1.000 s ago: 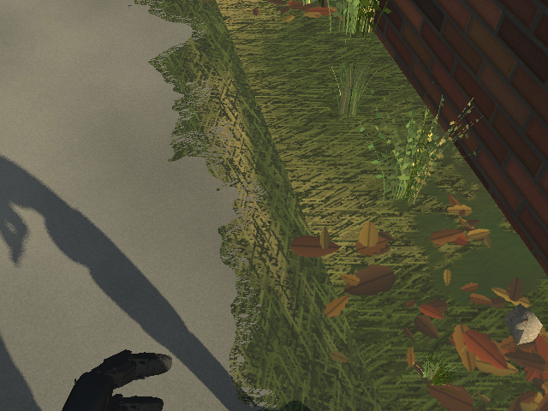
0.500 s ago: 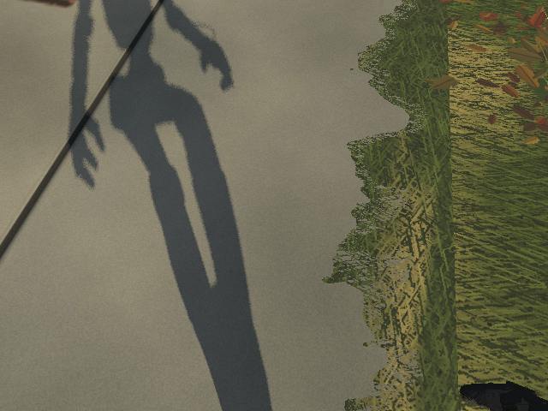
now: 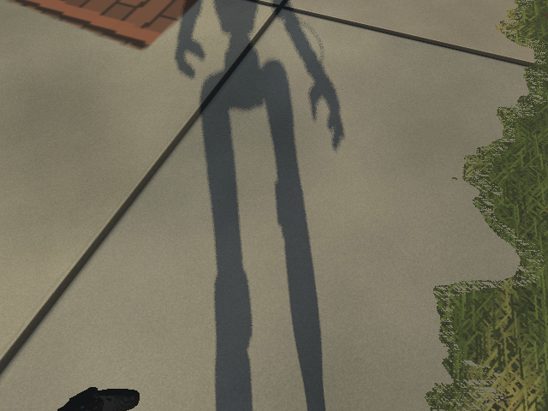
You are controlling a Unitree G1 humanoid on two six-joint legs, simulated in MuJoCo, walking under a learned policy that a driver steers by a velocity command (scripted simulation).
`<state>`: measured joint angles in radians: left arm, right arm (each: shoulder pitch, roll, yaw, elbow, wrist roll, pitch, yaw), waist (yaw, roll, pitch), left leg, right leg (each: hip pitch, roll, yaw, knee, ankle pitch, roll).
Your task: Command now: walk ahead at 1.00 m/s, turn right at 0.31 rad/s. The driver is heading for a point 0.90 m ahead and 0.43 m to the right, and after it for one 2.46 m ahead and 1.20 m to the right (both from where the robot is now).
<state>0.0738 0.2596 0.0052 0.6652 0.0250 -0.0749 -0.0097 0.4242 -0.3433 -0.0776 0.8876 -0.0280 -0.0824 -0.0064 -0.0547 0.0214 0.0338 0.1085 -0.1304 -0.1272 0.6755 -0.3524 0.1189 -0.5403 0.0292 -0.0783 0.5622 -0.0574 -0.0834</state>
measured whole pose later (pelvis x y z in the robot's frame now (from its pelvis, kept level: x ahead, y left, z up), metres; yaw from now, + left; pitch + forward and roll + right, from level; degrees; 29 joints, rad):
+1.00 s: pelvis +0.69 -0.14 +0.03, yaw -51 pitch +2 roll +1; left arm 0.24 0.32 0.07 0.57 -0.02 0.01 0.00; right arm 0.03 -0.29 -0.03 0.66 0.00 -0.06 0.01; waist 0.05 -0.01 0.06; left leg -0.53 0.00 -0.15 0.91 -0.39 -0.04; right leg -0.39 0.16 0.16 0.48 -0.11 -0.11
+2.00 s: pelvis +1.02 -0.69 -0.01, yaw -49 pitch +1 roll -2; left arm 0.48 0.28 0.04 0.87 0.04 -0.07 0.02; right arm 0.01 -0.32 -0.03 0.66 -0.01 -0.02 0.09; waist 0.03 0.02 0.04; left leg -0.64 -0.03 0.17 0.73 -0.10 0.19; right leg 0.28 -0.03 -0.30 0.44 -0.36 0.05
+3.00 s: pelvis +1.75 -1.13 +0.00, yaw +10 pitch +0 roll +1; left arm 0.30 0.24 0.00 0.78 0.04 -0.08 0.01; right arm 0.24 -0.33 -0.06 0.77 -0.03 0.01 0.01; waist 0.01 0.01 0.04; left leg -0.36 -0.21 0.07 0.66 -0.28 0.21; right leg -0.30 -0.07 0.03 1.41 -0.36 0.04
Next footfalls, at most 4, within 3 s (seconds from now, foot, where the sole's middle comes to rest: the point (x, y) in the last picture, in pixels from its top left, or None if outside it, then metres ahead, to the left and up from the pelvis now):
0.40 left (243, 358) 0.59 0.07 -0.74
0.78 right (369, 300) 0.73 -0.26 -0.74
1.14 left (326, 236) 0.94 -0.17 -0.74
1.58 right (471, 278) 0.78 -0.55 -0.74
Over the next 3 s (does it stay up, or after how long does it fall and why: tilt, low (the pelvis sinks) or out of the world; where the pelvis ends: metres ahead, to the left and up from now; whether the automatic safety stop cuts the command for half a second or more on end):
stays up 1.75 -1.13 0.00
